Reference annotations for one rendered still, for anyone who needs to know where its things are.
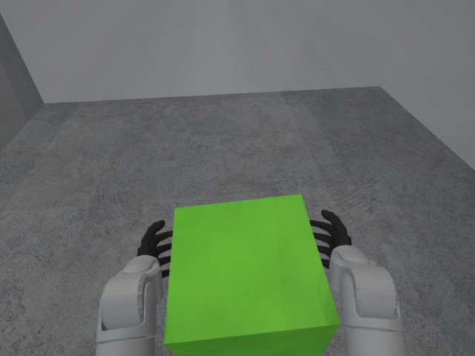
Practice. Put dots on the right robot hand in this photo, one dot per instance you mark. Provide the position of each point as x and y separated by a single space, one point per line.
337 231

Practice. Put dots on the left robot forearm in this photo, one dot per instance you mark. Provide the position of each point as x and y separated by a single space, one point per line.
127 309

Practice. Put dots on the carton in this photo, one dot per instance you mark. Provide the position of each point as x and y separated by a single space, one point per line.
246 279

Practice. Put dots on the left robot hand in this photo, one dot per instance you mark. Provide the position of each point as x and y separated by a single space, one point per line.
149 244

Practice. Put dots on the right robot forearm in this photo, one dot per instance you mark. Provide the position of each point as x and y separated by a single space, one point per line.
369 304

